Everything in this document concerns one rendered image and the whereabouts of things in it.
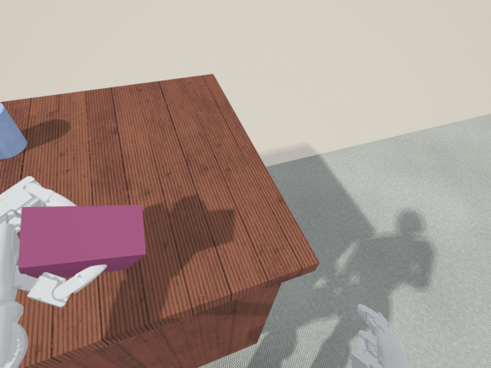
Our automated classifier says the table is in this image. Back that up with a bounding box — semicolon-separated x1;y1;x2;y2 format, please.
0;74;320;368

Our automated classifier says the robot right hand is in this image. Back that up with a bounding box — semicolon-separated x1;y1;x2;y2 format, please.
351;304;410;368

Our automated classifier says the robot left forearm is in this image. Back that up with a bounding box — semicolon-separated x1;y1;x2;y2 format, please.
0;301;28;368

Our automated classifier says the sponge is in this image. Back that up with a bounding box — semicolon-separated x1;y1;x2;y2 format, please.
18;205;146;278

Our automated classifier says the robot left hand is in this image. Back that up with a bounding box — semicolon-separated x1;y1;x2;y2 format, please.
0;176;107;307

